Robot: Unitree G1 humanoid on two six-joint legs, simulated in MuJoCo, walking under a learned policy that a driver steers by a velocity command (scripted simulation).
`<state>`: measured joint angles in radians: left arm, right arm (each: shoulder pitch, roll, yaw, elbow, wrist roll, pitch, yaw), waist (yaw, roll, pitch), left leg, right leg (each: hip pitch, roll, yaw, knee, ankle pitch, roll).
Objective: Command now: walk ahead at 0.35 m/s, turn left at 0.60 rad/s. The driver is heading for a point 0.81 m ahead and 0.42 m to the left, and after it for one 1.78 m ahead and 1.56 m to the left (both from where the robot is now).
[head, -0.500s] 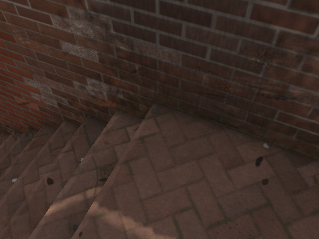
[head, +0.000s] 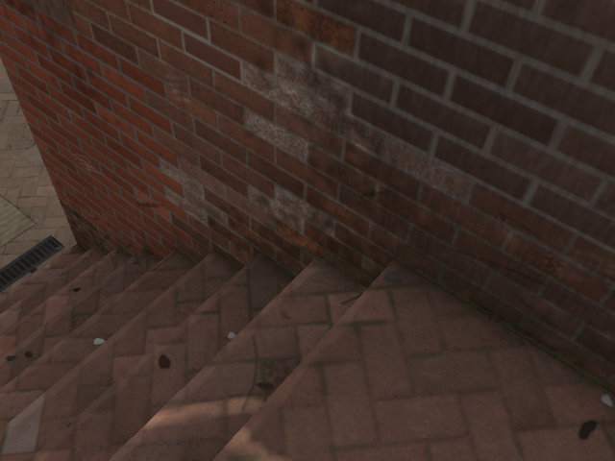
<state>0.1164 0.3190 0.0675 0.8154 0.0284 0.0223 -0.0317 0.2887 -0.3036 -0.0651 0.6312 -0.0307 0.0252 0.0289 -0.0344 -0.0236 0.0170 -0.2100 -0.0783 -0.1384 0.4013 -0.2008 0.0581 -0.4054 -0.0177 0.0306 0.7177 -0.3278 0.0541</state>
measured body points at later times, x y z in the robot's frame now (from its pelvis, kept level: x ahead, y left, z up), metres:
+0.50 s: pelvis +0.19 +0.02 -0.02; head +0.23 +0.03 +0.42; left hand +0.06 +0.27 -0.15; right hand +0.47 -0.13 -0.11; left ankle +0.29 +0.14 -0.73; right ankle +0.05 -0.12 -0.74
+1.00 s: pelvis +0.41 +0.12 -0.01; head +0.40 +0.13 +0.44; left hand +0.40 +0.44 -0.11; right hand +0.58 -0.11 -0.12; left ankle +0.30 +0.13 -0.75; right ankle +0.58 +0.05 -0.68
